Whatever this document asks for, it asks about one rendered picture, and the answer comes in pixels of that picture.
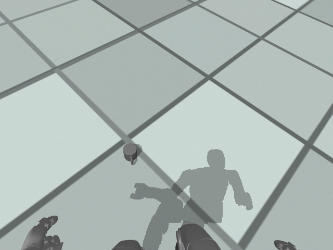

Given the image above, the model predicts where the left robot hand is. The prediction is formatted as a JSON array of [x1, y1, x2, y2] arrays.
[[21, 216, 63, 250]]

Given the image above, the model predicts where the mug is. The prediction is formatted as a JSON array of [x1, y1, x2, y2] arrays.
[[123, 143, 137, 165]]

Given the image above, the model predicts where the right robot hand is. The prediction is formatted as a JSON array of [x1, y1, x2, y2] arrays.
[[274, 240, 296, 250]]

